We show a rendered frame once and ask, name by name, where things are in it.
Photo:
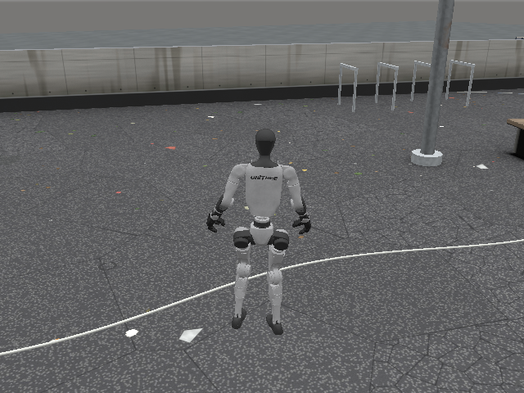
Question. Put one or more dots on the robot left thigh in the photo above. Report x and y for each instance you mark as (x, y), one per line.
(242, 242)

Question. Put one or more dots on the robot left upper arm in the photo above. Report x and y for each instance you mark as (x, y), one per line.
(237, 172)

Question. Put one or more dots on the robot right upper arm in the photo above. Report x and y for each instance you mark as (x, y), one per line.
(289, 173)

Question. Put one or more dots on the right robot forearm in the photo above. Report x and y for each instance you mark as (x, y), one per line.
(302, 213)

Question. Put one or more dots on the robot left hand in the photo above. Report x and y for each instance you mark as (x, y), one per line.
(210, 223)

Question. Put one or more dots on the left robot forearm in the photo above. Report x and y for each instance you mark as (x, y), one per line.
(218, 210)

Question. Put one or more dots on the humanoid robot torso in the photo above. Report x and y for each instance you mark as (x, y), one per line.
(263, 194)

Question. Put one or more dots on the robot right hand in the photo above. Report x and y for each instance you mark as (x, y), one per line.
(299, 223)

